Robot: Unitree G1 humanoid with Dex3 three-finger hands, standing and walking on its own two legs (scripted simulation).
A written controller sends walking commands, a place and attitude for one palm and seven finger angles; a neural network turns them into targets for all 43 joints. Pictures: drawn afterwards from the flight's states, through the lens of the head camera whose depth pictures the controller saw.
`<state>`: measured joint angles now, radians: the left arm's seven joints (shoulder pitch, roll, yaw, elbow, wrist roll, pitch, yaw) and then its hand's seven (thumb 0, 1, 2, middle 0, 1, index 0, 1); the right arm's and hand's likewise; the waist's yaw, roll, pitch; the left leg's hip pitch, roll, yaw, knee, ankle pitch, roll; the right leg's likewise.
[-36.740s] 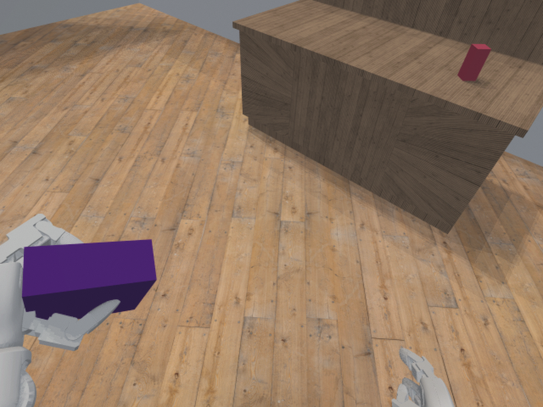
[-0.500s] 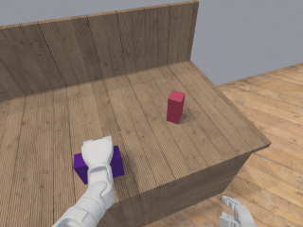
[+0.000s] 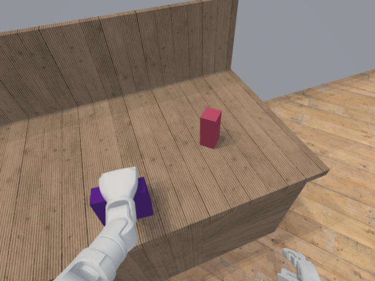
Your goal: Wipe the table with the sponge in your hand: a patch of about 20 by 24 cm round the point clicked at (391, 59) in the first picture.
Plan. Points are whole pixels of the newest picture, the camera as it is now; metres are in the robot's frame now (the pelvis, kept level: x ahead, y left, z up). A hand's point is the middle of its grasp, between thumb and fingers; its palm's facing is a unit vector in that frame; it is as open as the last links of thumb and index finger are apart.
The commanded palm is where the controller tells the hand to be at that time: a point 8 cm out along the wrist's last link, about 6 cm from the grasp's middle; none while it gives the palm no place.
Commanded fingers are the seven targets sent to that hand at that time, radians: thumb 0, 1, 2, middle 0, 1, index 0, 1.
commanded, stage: slide across to the third lane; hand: left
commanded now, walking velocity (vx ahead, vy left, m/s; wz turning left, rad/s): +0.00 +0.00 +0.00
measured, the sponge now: (125, 206) +0.31 +0.20 -0.07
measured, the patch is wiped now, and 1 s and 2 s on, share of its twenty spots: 0.75 0.80 0.95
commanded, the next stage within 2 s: wipe forward along the third lane in 0.28 s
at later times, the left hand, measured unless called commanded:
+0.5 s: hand (149, 188) +0.34 +0.14 -0.03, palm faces -0.12 -0.02 -0.99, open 9.2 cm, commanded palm +0.33 +0.13 +0.01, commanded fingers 0.00 0.10 1.30 -1.20 -1.60 -1.20 -1.60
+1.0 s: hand (149, 175) +0.38 +0.15 -0.03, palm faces -0.11 +0.00 -0.99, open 9.2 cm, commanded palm +0.37 +0.15 +0.00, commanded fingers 0.00 0.10 1.30 -1.20 -1.60 -1.20 -1.60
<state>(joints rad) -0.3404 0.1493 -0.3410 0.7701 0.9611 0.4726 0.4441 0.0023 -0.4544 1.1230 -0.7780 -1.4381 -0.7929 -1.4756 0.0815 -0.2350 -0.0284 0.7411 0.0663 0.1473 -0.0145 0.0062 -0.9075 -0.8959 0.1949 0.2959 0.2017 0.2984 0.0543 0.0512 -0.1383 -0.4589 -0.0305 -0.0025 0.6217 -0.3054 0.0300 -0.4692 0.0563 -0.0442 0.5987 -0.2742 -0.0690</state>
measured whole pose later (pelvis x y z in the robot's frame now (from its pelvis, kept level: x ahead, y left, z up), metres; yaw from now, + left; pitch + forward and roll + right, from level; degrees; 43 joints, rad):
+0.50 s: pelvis -0.01 -0.01 +0.00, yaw +0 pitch +10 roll +0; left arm -0.57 0.02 -0.34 1.07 0.93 0.50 0.53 0.00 -0.47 1.12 -0.80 -1.42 -0.81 -1.45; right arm 0.04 -0.20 -0.02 0.78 0.05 0.16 0.01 0.01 -0.91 -0.90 0.20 0.30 0.20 0.30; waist 0.02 0.03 -0.14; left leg -0.50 -0.02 0.00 0.61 -0.28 0.02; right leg -0.51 0.06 -0.05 0.60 -0.25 -0.08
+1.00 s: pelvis -0.02 -0.01 -0.01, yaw -1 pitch +15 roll +0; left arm -0.75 0.10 -0.18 1.24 0.94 0.48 0.56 0.00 -0.48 1.12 -0.82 -1.39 -0.84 -1.42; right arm 0.13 -0.23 -0.02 0.81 0.04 0.10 -0.01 0.00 -0.91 -0.90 0.20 0.30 0.20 0.30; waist -0.06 0.03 -0.18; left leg -0.67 0.00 0.01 0.70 -0.29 0.01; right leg -0.68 0.08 -0.04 0.66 -0.25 -0.08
